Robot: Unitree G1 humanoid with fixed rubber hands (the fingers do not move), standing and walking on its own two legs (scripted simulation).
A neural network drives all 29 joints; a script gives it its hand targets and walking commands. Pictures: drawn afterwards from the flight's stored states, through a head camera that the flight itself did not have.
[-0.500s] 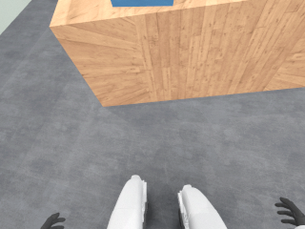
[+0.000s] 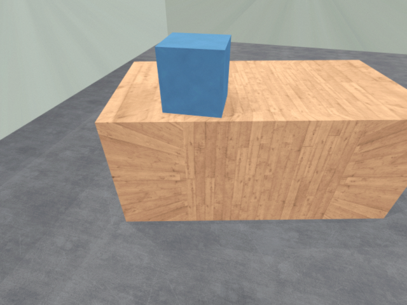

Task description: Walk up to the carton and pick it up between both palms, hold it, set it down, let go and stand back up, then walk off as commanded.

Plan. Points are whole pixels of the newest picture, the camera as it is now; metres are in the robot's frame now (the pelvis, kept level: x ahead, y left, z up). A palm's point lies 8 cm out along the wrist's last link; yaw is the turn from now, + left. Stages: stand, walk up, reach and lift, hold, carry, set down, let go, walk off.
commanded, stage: walk off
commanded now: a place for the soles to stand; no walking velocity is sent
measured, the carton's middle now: (196, 74) +1.05 +0.03 +0.08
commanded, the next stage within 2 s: stand in 0.46 s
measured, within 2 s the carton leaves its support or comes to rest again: neither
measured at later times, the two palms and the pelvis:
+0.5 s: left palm out of the picture +0.01 +0.30 -0.09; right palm out of the picture +0.04 -0.33 -0.11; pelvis -0.02 -0.02 +0.01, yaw +4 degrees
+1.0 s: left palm out of the picture +0.09 +0.31 -0.07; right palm out of the picture +0.12 -0.27 -0.09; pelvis +0.00 +0.01 +0.03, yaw +4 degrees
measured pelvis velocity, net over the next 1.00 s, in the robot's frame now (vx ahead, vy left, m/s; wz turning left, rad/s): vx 0.00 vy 0.01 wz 0.08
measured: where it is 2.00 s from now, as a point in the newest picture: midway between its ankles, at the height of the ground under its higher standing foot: outside the picture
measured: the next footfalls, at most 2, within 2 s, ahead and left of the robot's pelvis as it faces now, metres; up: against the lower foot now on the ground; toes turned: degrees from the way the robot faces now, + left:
none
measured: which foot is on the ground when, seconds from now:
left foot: down 0.00-1.00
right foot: down 0.00-1.00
